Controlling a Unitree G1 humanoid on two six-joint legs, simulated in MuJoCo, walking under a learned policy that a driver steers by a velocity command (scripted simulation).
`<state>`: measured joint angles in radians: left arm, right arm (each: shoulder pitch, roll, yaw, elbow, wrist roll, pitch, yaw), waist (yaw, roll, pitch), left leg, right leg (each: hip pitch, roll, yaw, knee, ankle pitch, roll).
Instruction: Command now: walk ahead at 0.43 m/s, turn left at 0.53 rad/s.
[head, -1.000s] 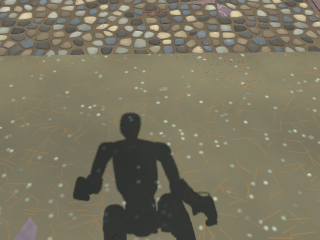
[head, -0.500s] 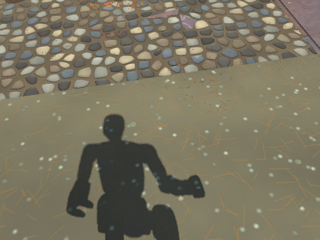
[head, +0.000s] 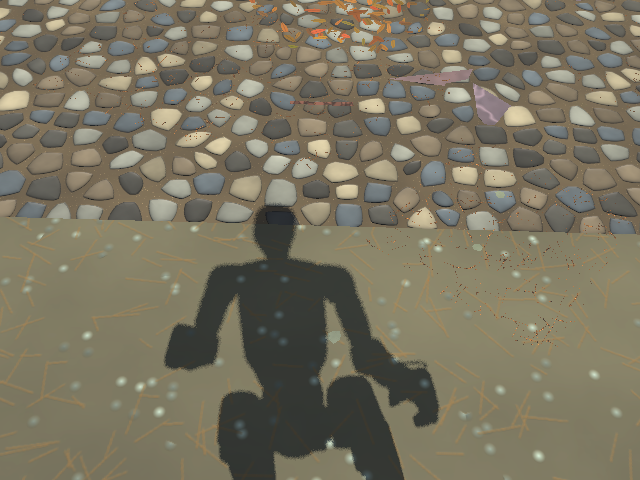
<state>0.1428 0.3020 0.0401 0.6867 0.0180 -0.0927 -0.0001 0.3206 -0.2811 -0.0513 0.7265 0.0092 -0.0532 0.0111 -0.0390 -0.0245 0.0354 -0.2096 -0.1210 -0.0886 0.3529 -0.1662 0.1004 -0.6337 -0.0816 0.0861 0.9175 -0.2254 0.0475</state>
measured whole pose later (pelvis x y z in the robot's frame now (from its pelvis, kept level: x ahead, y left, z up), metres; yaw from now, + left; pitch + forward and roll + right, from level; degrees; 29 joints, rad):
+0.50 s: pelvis +0.18 -0.04 -0.01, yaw +12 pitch +1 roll +0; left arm 0.17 0.24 0.03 0.75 0.00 -0.01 -0.01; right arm 0.18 -0.28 -0.04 0.68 -0.01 0.04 -0.03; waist 0.03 0.01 0.06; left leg -0.35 0.02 -0.07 0.65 -0.32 -0.06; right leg -0.35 0.03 0.01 0.47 -0.12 -0.03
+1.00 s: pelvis +0.21 -0.06 -0.01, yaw -3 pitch +2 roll +2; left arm 0.20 0.30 0.06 0.67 -0.01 0.01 0.00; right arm 0.12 -0.31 -0.08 0.70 0.00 0.03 -0.06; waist 0.02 0.03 0.05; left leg -0.52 -0.01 -0.05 1.13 -0.46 -0.08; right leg -0.31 0.06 0.05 0.49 -0.22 -0.07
